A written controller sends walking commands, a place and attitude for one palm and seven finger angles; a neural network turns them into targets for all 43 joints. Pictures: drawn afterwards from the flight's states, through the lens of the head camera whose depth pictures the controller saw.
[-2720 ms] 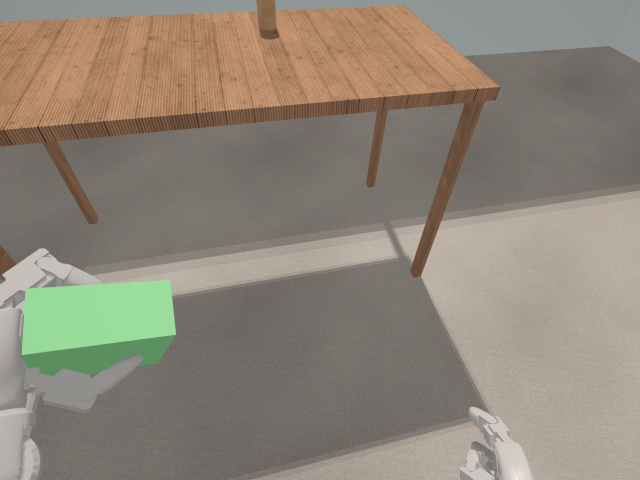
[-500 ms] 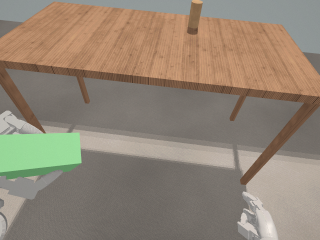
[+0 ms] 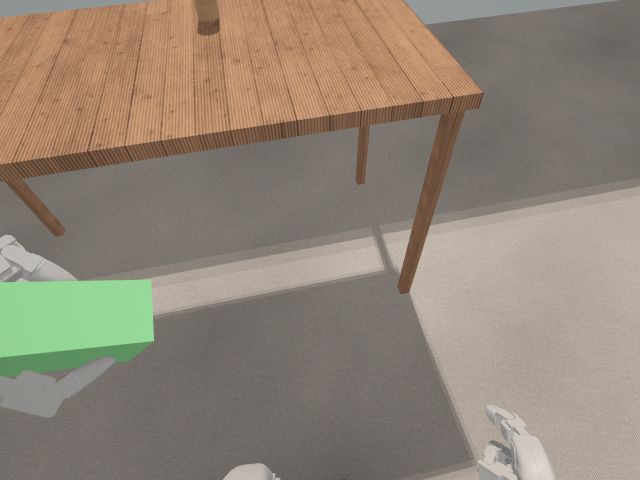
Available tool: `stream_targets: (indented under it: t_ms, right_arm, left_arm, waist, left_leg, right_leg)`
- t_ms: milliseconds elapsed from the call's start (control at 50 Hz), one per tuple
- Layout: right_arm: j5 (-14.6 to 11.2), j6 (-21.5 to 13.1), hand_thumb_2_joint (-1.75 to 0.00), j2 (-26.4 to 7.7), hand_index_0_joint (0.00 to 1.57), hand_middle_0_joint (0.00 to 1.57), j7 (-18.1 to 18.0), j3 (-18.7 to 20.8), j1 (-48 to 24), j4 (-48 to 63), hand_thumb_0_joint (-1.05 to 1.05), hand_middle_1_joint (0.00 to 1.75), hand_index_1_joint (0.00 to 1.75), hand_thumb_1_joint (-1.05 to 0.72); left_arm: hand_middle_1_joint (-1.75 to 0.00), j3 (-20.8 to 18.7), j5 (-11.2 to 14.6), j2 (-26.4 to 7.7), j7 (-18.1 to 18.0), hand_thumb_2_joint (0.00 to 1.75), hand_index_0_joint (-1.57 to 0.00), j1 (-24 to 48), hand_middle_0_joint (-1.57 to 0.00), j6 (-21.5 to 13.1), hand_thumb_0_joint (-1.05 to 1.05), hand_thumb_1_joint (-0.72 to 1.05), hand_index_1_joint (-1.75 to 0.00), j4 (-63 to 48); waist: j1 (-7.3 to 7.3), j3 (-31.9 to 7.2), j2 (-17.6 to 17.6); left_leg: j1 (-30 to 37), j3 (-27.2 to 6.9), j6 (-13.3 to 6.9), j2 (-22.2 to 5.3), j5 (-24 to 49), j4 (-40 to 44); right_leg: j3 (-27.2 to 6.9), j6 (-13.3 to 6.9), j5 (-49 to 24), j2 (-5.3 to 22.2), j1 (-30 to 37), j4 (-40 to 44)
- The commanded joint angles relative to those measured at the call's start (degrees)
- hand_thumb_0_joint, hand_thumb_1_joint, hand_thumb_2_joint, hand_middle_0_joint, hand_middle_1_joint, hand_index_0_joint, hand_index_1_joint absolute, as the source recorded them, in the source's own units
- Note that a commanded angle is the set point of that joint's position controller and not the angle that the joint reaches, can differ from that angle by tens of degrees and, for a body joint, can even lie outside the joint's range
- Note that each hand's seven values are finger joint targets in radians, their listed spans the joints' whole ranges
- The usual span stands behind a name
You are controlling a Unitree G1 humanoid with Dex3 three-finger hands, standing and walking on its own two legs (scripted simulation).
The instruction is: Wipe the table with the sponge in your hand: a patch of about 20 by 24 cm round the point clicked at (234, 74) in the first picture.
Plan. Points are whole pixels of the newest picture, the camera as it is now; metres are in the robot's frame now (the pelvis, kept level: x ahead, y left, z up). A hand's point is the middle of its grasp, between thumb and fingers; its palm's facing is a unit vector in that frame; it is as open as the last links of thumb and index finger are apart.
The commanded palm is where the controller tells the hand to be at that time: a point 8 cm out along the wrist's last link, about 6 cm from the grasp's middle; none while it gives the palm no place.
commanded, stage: turn to face it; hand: left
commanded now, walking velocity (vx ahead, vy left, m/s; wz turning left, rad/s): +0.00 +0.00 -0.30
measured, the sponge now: (93, 327) +0.23 +0.21 +0.16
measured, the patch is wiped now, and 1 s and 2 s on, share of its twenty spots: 0.00 0.00 0.00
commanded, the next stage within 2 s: take the last steps up to it in 0.32 s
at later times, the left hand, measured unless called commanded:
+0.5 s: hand (129, 382) +0.18 +0.16 +0.16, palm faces +0.30 -0.84 -0.45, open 9.7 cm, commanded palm +0.12 +0.21 +0.18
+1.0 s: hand (87, 434) +0.14 +0.17 +0.18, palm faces +0.32 -0.86 -0.40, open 9.7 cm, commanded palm +0.09 +0.22 +0.18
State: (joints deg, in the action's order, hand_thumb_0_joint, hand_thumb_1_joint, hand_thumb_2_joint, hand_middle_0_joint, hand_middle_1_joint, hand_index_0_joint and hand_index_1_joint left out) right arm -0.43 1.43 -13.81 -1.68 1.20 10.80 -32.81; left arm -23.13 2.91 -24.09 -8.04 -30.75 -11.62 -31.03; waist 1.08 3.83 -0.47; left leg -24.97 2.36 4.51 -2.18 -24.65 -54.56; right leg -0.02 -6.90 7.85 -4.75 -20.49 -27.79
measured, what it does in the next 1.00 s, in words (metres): steps on the spot: left foot, then right foot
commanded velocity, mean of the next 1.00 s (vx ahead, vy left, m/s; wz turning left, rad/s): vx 0.18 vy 0.09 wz -0.06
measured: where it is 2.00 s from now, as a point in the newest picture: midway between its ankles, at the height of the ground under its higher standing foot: outside the picture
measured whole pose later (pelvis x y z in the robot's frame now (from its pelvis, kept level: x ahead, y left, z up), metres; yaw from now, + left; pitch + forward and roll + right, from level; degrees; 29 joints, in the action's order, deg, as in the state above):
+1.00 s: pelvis -0.09 -0.04 +0.01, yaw -5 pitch +1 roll +4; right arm 0.5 -5.3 -14.3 -3.5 1.8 14.9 -34.8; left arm -18.0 -0.1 -19.2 -9.0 -27.9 -13.5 -26.1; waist -0.1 -1.1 -3.2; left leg -11.6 6.7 -1.8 -1.1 -23.2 -27.8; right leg 5.3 -4.4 8.5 2.1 -18.0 -24.9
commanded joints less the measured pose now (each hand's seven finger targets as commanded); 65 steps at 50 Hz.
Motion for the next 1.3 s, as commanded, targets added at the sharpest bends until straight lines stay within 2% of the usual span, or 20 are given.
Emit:
stream_targets:
  t_ms: [0,140,200,220,320,380,400,420,440,480,520,720,940,960,1000,1040,1180,1200,1240,1280]
  right_arm:
    - [0.1,-2.8,-0.9,-4.4,0.2,0.2,-0.5,1.1,-4.5,9.6,0.0,0.3,0.3,-0.9]
    - [0.5,-2.8,-0.9,-5.1,0.2,0.2,-0.7,1.3,-1.4,9.9,0.0,0.3,0.3,-0.9]
    - [0.3,-4.5,-0.9,-5.3,0.2,0.2,-1.3,1.3,-3.5,10.8,0.0,0.3,0.3,-0.9]
    - [0.2,-5.3,-0.9,-3.8,0.2,0.2,-1.3,1.4,-3.4,10.6,0.0,0.3,0.3,-0.9]
    - [-0.6,-8.5,-0.9,-5.4,0.2,0.2,-0.6,1.4,-0.9,8.1,0.0,0.3,0.3,-0.9]
    - [-0.5,-9.8,-0.9,-6.1,0.2,0.2,-0.5,1.6,-2.2,7.4,0.0,0.3,0.3,-0.9]
    - [-0.5,-9.9,-0.9,-5.2,0.2,0.2,-0.4,1.5,-1.7,7.2,0.0,0.3,0.3,-0.9]
    - [-0.4,-9.7,-0.9,-3.7,0.2,0.2,-0.6,1.1,-2.1,7.5,0.0,0.3,0.3,-0.9]
    - [-0.7,-9.4,-0.9,-4.7,0.2,0.2,-0.6,2.3,-3.0,7.8,0.0,0.3,0.3,-0.9]
    - [0.0,-7.8,-0.9,-2.5,0.2,0.2,-0.9,0.4,-5.6,7.0,0.0,0.3,0.3,-0.9]
    - [0.3,-6.5,-0.9,-2.4,0.2,0.2,-0.9,0.0,-5.1,5.9,0.0,0.3,0.3,-0.9]
    - [0.7,-7.5,-0.9,-4.3,0.2,0.2,-1.9,1.7,-2.0,5.3,0.0,0.3,0.3,-0.9]
    - [1.3,-9.7,-0.9,-3.8,0.2,0.2,-2.0,1.7,0.0,6.1,0.0,0.3,0.3,-0.9]
    - [1.0,-9.9,-0.9,-4.2,0.2,0.2,-2.2,1.9,0.7,6.5,0.0,0.3,0.3,-0.9]
    - [1.0,-10.1,-0.9,-5.7,0.2,0.2,-2.1,2.1,-0.8,7.0,0.0,0.3,0.3,-0.9]
    - [0.4,-10.7,-0.9,-4.5,0.2,0.2,-1.9,2.2,-1.6,5.4,0.0,0.3,0.3,-0.9]
    - [0.4,-11.5,-0.9,-4.7,0.2,0.2,-2.1,1.3,-2.8,3.0,0.0,0.3,0.3,-0.9]
    - [0.5,-11.3,-0.9,-4.5,0.2,0.2,-2.2,1.4,-3.0,2.6,0.0,0.3,0.3,-0.9]
    - [0.2,-10.8,-0.9,-3.6,0.2,0.2,-1.5,1.9,-4.9,4.0,0.0,0.3,0.3,-0.9]
    - [0.4,-9.9,-0.9,-3.6,0.2,0.2,-0.8,2.1,-5.0,2.8,0.0,0.3,0.3,-0.9]
  left_arm:
    - [-1.6,-5.6,0.2,-7.9,-1.7,1.3,-1.2,1.7,-1.2,-2.4,0.0,0.1,-1.6,-9.0]
    - [-1.6,-3.1,-1.3,-7.8,-1.3,1.3,-1.2,8.5,-1.2,-3.0,0.0,0.1,-1.6,-12.1]
    - [-1.6,-4.5,-1.7,-8.1,-1.2,1.3,-1.2,10.1,-1.2,-4.0,0.0,0.1,-1.6,-12.9]
    - [-1.6,-4.5,-2.2,-7.7,-1.1,1.3,-1.2,8.2,-1.2,-3.1,0.0,0.1,-1.6,-9.7]
    - [-1.6,0.7,-1.9,-2.8,-0.5,1.3,-1.2,9.9,-1.2,-2.1,0.0,0.1,-1.6,-7.7]
    - [-1.6,-0.1,-2.6,-4.9,-0.7,1.3,-1.2,15.5,-1.2,-2.4,0.0,0.1,-1.6,-8.6]
    - [-1.6,-1.2,-2.8,-6.0,-0.8,1.3,-1.2,16.4,-1.2,-2.7,0.0,0.1,-1.6,-7.8]
    - [-1.6,-2.6,-3.0,-8.4,-1.4,1.3,-1.2,16.7,-1.2,-2.9,0.0,0.1,-1.6,-7.1]
    - [-1.6,-4.4,-2.1,-9.4,-1.5,1.3,-1.2,14.2,-1.2,-2.4,0.0,0.1,-1.6,-6.9]
    - [-1.6,-6.4,-1.3,-10.4,-2.1,1.3,-1.2,7.2,-1.2,-2.7,0.0,0.1,-1.6,-9.6]
    - [-1.6,-6.8,-1.2,-9.1,-2.2,1.3,-1.2,2.6,-1.2,-3.5,0.0,0.1,-1.6,-10.6]
    - [-1.6,-4.4,-1.7,-6.9,-2.0,1.3,-1.2,2.5,-1.2,-5.5,0.0,0.1,-1.6,-3.6]
    - [-1.6,-2.3,-2.4,-6.6,-2.6,1.3,-1.2,9.7,-1.2,-5.6,0.0,0.1,-1.6,-8.6]
    - [-1.6,-2.0,-2.3,-6.3,-2.4,1.3,-1.2,10.5,-1.2,-5.7,0.0,0.1,-1.6,-9.2]
    - [-1.6,-1.8,-2.4,-5.0,-2.5,1.3,-1.2,11.5,-1.2,-6.3,0.0,0.1,-1.6,-9.6]
    - [-1.6,-4.1,-2.8,-7.5,-1.8,1.3,-1.2,10.3,-1.2,-6.0,0.0,0.1,-1.6,-6.7]
    - [-1.6,-0.1,-2.5,-4.4,-1.0,1.3,-1.2,12.6,-1.2,-4.7,0.0,0.1,-1.6,-6.3]
    - [-1.6,-0.9,-2.9,-5.3,-1.2,1.3,-1.2,12.9,-1.2,-4.6,0.0,0.1,-1.6,-5.2]
    - [-1.6,-4.8,-2.3,-9.6,-1.5,1.3,-1.2,14.7,-1.2,-4.5,0.0,0.1,-1.6,-3.5]
    - [-1.6,-5.7,-1.3,-10.1,-0.8,1.3,-1.2,13.7,-1.2,-5.9,0.0,0.1,-1.6,-5.7]
  waist:
    - [-2.89,-12.3,-5.8]
    - [-1.29,-12.2,-0.5]
    - [-2.61,-8.7,18.2]
    - [-2.43,-7.0,16.3]
    - [-1.42,-3.4,13.5]
    - [-1.43,-5.3,10.9]
    - [-0.88,-6.8,4.3]
    - [-0.28,-8.3,-7.9]
    - [-2.16,-11.9,-15.9]
    - [-2.19,-11.5,-5.1]
    - [-1.01,-11.6,-2.2]
    - [-1.08,-9.4,-5.7]
    - [-0.2,-9.4,-3.9]
    - [0.36,-9.0,-1.1]
    - [-0.41,-5.4,16.6]
    - [-0.33,-2.9,14.9]
    - [-1.57,-4.4,10.0]
    - [-2.08,-6.8,5.5]
    - [-2.44,-8.1,-19.1]
    - [-1.95,-4.9,-8.0]
  left_leg:
    - [2.4,-0.9,-1.7,0.5,-2.0,8.6]
    - [19.2,0.9,-5.4,-0.2,1.4,32.3]
    - [14.4,-16.0,-13.8,-20.2,2.1,42.9]
    - [4.3,-14.5,-14.8,-21.8,0.8,44.5]
    - [11.5,-1.8,-9.8,-16.5,27.9,32.3]
    - [9.6,0.8,-6.3,-13.9,24.5,23.1]
    - [7.2,2.8,-4.6,-10.7,18.4,16.8]
    - [-0.4,5.2,-2.3,-4.0,3.5,8.5]
    - [-1.7,1.7,-2.2,-0.1,-7.7,-2.4]
    - [-5.3,-4.1,-3.0,-1.3,-2.0,-9.5]
    - [-6.9,-3.6,-2.5,-1.7,2.7,-8.7]
    - [-3.0,1.1,-4.4,-0.7,2.9,9.3]
    - [14.9,5.7,-6.7,2.3,1.4,29.8]
    - [18.9,3.9,-7.4,0.7,0.7,34.3]
    - [22.7,-17.0,-14.2,-14.5,-7.0,43.2]
    - [15.3,-19.9,-18.2,-17.9,-7.1,44.6]
    - [8.5,-2.8,-11.9,-10.1,10.2,29.3]
    - [4.0,-0.1,-10.5,-7.8,10.7,19.5]
    - [-16.7,1.1,-5.3,1.5,-5.0,-11.8]
    - [-16.4,-5.9,-3.9,-2.6,1.0,-19.6]
  right_leg:
    - [-21.8,-1.0,6.6,17.3,8.0,14.5]
    - [-19.2,4.3,16.6,12.7,0.5,15.6]
    - [-4.3,8.7,14.5,1.5,-5.8,-13.6]
    - [-2.6,9.0,15.8,1.2,-1.6,-27.3]
    - [4.1,9.6,16.8,3.7,-2.1,-13.3]
    - [6.2,9.4,4.7,3.8,9.4,1.9]
    - [1.4,7.5,-4.4,8.2,12.8,4.6]
    - [-12.4,2.6,-17.0,17.8,16.1,5.5]
    - [-24.3,0.1,-10.1,23.8,14.3,11.1]
    - [-24.7,-0.8,7.0,23.9,14.3,13.0]
    - [-18.2,-1.7,6.0,22.2,14.7,12.5]
    - [-16.3,-0.8,26.0,22.9,11.5,20.2]
    - [-11.0,0.6,29.0,19.6,5.0,15.1]
    - [-8.2,2.0,27.9,16.8,2.2,9.4]
    - [3.7,6.7,22.4,5.5,-10.0,-13.6]
    - [4.0,7.6,20.7,6.9,-14.2,-30.0]
    - [10.8,8.3,12.7,5.9,8.4,-2.6]
    - [6.7,6.7,9.8,8.2,16.5,2.9]
    - [-33.2,-3.8,8.3,31.2,24.8,13.4]
    - [-30.4,-5.1,14.2,31.7,17.5,14.6]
